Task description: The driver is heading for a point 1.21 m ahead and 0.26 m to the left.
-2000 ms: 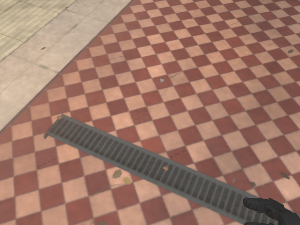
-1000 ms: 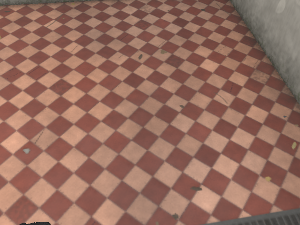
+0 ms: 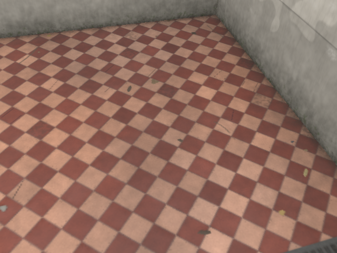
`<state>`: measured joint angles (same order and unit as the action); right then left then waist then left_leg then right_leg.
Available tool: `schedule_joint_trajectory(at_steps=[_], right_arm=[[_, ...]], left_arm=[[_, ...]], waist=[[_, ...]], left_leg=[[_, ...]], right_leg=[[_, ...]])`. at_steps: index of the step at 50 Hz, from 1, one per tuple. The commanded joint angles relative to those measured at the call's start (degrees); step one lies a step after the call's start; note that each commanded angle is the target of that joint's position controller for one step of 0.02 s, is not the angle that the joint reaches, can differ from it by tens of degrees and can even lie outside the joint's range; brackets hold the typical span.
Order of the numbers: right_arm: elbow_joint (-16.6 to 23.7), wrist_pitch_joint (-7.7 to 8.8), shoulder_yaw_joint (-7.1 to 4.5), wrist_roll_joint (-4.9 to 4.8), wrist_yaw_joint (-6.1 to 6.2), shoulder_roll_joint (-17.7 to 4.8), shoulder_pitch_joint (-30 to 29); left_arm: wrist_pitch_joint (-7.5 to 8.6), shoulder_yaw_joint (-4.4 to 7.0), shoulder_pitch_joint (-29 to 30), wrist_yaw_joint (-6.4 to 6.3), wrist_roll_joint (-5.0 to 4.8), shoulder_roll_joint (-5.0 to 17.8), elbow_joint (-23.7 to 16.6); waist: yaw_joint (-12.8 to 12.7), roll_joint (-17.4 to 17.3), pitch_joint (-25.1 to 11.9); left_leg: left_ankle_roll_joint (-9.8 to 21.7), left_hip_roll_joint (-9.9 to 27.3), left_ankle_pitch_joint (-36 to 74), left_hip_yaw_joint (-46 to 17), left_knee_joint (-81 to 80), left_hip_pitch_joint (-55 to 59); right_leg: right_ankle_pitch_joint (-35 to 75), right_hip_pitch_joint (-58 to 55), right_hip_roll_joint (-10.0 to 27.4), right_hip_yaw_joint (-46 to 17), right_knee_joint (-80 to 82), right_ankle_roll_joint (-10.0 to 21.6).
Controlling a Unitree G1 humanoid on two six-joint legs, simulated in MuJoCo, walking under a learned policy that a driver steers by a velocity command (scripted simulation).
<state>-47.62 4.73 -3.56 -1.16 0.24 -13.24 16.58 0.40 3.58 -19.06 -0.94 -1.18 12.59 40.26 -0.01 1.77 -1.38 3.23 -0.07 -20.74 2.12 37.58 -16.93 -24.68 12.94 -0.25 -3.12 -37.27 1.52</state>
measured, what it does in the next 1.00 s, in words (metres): walks ahead: right foot, then left foot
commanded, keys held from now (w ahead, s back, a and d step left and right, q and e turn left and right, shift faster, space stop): w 0.68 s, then w+q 0.32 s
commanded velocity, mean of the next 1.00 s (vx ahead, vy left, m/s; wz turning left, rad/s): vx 0.45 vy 0.00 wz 0.09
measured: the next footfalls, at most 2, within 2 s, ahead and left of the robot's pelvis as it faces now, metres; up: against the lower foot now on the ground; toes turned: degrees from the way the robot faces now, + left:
right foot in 0.44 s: +0.37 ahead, -0.13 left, +0.00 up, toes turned -1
left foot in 1.00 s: +0.68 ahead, +0.11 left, +0.00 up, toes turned +9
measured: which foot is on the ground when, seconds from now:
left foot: down 0.00-0.46, up 0.48-0.98, down 1.00-1.00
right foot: up 0.00-0.42, down 0.44-1.00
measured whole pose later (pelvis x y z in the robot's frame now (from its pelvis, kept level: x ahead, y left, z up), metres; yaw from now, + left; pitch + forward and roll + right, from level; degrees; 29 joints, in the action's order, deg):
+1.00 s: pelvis +0.52 +0.00 +0.00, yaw +7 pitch +3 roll -2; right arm -37.5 3.8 -1.7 -1.0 -3.4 -14.3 4.2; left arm 2.9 3.3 -20.2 -0.5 -0.5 16.5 49.6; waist -3.5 -1.4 0.6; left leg 5.7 0.6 -3.2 1.8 32.1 -31.7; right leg -26.8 -4.3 -0.4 8.4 -21.6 -0.3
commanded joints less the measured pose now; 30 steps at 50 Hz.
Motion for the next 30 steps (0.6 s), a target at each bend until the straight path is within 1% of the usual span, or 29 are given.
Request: schedule_joint_trajectory(at_steps=[1, 2, 3, 4, 5, 6, 7, 9, 11, 12, 14, 16, 18, 19, 20, 21, 22, 23, 24, 25, 26, 27, 28, 29, 30], right_arm=[[-1.0, 2.23, -3.88, 0.89, -1.31, -15.0, 15.9], [0.5, 2.31, -2.71, 1.67, -1.23, -11.6, 13.4], [1.5, 2.11, -2.01, 1.53, -0.83, -9.2, 10.7], [2.4, 1.82, -1.73, 1.34, -0.68, -8.5, 8.7], [2.7, 1.49, -1.31, 1.14, -0.61, -8.0, 7.0], [2.7, 1.17, -0.59, 1.25, -0.55, -6.1, 6.6], [2.3, 0.93, -0.21, 1.23, -0.56, -5.1, 7.2], [1.6, 0.53, -0.09, 0.96, -0.23, -5.3, 8.8], [1.2, 0.1, -0.24, 0.96, 0.3, -6.8, 9.2], [1.0, -0.06, -0.34, 0.93, 0.54, -7.6, 9.6], [0.6, -0.19, -0.54, 0.63, 0.72, -8.9, 10.6], [0.0, -0.22, -0.75, 0.06, 0.59, -9.7, 11.3], [-0.5, -0.44, -1.07, -0.38, 0.52, -10.2, 10.8], [-0.6, -0.62, -1.3, -0.4, 0.53, -10.8, 10.2], [-0.5, -0.8, -1.6, -0.35, 0.59, -11.6, 9.6], [-0.4, -1.1, -1.8, -0.32, 0.66, -12.1, 8.8], [0.0, -1.25, -1.54, 0.0, 0.77, -11.4, 8.3], [1.8, -1.12, -0.47, 1.46, 0.89, -8.7, 8.1], [2.4, 0.05, 1.66, 0.77, 0.42, -1.2, 16.1], [1.9, 1.27, 0.04, -0.85, -0.05, -7.9, 11.7], [4.0, 1.82, -0.59, -1.72, -0.3, -10.1, 4.9], [4.8, 2.12, -0.37, -0.99, 0.01, -9.4, 1.7], [5.0, 2.0, -0.58, 0.12, 0.22, -8.7, 0.7], [4.7, 1.4, -0.68, 0.28, 0.12, -8.1, 2.3], [4.5, 0.75, -0.54, 0.16, 0.15, -7.1, 3.5]], left_arm=[[3.07, 0.61, 13.5, -0.56, -1.1, 3.4, -10.1], [3.95, 1.46, 13.0, -0.57, -1.58, 6.7, -9.5], [4.53, 1.52, 11.1, -0.02, -1.67, 6.6, -8.2], [4.74, 1.34, 10.0, 0.26, -0.91, 5.8, -6.8], [4.83, 1.42, 10.5, 0.47, -0.28, 5.5, -6.6], [4.69, 1.59, 10.9, 0.86, 0.1, 5.4, -6.4], [4.45, 1.43, 10.9, 1.3, 0.12, 4.7, -6.2], [4.05, 0.94, 12.6, 1.73, 0.38, 3.6, -6.3], [4.2, 0.14, 16.7, 2.03, 0.33, 2.1, -7.3], [4.41, -0.19, 18.8, 2.31, 0.21, 1.6, -7.7], [4.7, -0.33, 21.9, 2.96, -0.22, 2.1, -8.4], [4.88, -0.25, 24.1, 3.47, -0.57, 3.1, -9.2], [5.13, 0.01, 25.0, 3.96, -0.64, 4.4, -9.9], [5.26, 0.34, 24.2, 4.1, -0.51, 5.4, -9.8], [5.29, 0.9, 21.7, 4.01, -0.27, 6.6, -9.3], [5.17, 1.81, 15.8, 3.65, -0.03, 8.1, -7.7], [4.88, 3.02, 6.0, 3.01, 0.01, 10.4, -4.8], [4.4, 4.05, -5.5, 2.02, 0.7, 14.8, -2.7], [4.71, 3.83, -6.2, 2.65, 1.35, 17.5, -1.7], [4.63, 2.65, -4.5, 2.47, 0.84, 11.9, -1.8], [4.55, 1.85, -0.2, 2.17, 0.4, 9.8, -1.7], [4.6, 1.43, 3.5, 2.23, 0.55, 9.1, -1.8], [4.83, 1.18, 6.0, 2.51, 1.21, 8.1, -1.8], [5.19, 0.81, 7.3, 2.61, 1.83, 6.9, -1.7], [5.62, 0.81, 7.7, 2.69, 1.66, 6.6, -1.2]], waist=[[7.4, -21.7, 4.1], [6.5, -15.3, 5.2], [4.7, -11.0, 6.3], [3.8, -7.6, 5.1], [3.1, -6.3, 5.5], [2.6, -6.5, 5.1], [2.6, -7.3, 4.7], [3.1, -6.8, 4.5], [4.0, -6.2, 5.2], [4.6, -6.6, 5.4], [5.4, -7.6, 6.1], [5.6, -8.1, 7.3], [4.6, -8.1, 7.9], [3.5, -8.3, 7.1], [1.7, -8.9, 4.9], [-1.9, -9.1, 0.7], [-6.5, -8.4, -5.3], [-10.1, -0.3, -14.6], [-4.4, 16.0, -23.1], [-6.5, 11.2, -18.5], [-5.8, 7.4, -8.9], [-3.8, 0.9, -4.7], [-1.8, -0.4, -2.2], [0.4, 1.0, -1.9], [1.3, 1.9, -1.8]], left_leg=[[14.5, 21.2, -12.2, -42.0, -26.0, 20.6], [16.3, 23.5, -11.5, -46.2, -27.3, 21.3], [14.5, 21.7, -8.9, -39.8, -25.3, 21.9], [12.3, 18.9, -6.9, -33.4, -25.0, 21.7], [10.5, 17.5, -2.1, -28.9, -25.7, 20.3], [8.9, 15.2, 3.0, -23.8, -26.7, 18.3], [8.3, 13.8, 7.9, -20.1, -27.4, 17.4], [7.9, 12.0, 16.6, -14.3, -28.0, 17.4], [7.2, 10.9, 20.8, -10.5, -28.3, 16.0], [7.0, 10.6, 21.3, -9.2, -28.6, 15.1], [7.1, 10.9, 20.4, -8.0, -29.1, 13.6], [7.3, 12.6, 20.2, -8.4, -29.1, 14.0], [6.7, 14.4, 23.7, -8.6, -27.6, 16.8], [6.1, 14.8, 29.6, -8.2, -25.6, 18.3], [5.4, 14.6, 39.7, -7.3, -21.8, 19.5], [4.5, 13.2, 50.3, -5.4, -14.6, 19.2], [2.9, 10.8, 53.5, -3.5, -3.3, 14.0], [0.9, 7.2, 33.3, -1.6, 16.4, -0.1], [-1.8, -3.6, -11.1, -6.5, 34.6, -18.4], [-1.3, -0.6, -10.2, -11.1, 40.7, -25.3], [-0.8, 2.3, -4.7, -8.7, 40.5, -28.5], [-0.7, 5.1, 0.8, -7.4, 38.0, -26.2], [-1.0, 6.8, 4.0, -7.1, 35.0, -23.7], [-1.0, 8.2, 6.0, -7.7, 33.5, -20.5], [-1.4, 8.7, 6.7, -7.6, 32.2, -19.0]], right_leg=[[-6.2, 32.4, -4.3, 2.7, -20.0, -0.7], [-8.7, 38.3, -1.4, -2.5, -29.1, -0.1], [-3.6, 40.7, 0.9, -2.9, -33.2, 0.7], [1.8, 40.7, 2.6, -1.9, -33.3, 1.4], [6.6, 40.0, 4.1, -1.7, -31.0, 1.6], [9.9, 37.0, 5.3, -0.9, -28.5, 1.3], [12.3, 35.1, 5.2, 0.4, -26.4, 0.9], [15.8, 33.8, 4.7, 2.6, -20.4, -0.3], [20.0, 31.4, 4.0, 3.8, -11.5, -1.0], [22.4, 29.6, 3.5, 4.3, -7.3, -1.3], [25.2, 25.7, 2.5, 5.3, -1.2, -1.5], [25.5, 23.8, 2.2, 5.1, 1.9, -0.8], [23.7, 23.1, 2.1, 4.5, 4.6, 1.1], [22.2, 21.0, 1.4, 4.8, 5.8, 2.2], [20.8, 16.6, 0.1, 5.8, 6.3, 3.4], [20.9, 8.0, -1.8, 7.3, 7.4, 4.9], [21.9, -6.1, -1.8, 7.0, 7.0, 6.8], [20.4, -25.4, 10.6, -7.5, 5.3, 10.5], [3.6, -38.6, 23.1, -37.9, 15.8, 19.2], [-3.6, -34.9, 21.5, -40.6, 21.2, 17.4], [-0.1, -26.5, 19.5, -30.6, 21.6, 14.8], [7.8, -17.5, 17.4, -23.9, 22.6, 13.5], [13.7, -10.9, 15.0, -19.2, 24.0, 12.8], [16.5, -6.9, 13.4, -16.0, 25.7, 12.6], [17.8, -4.7, 12.8, -14.3, 27.2, 13.1]])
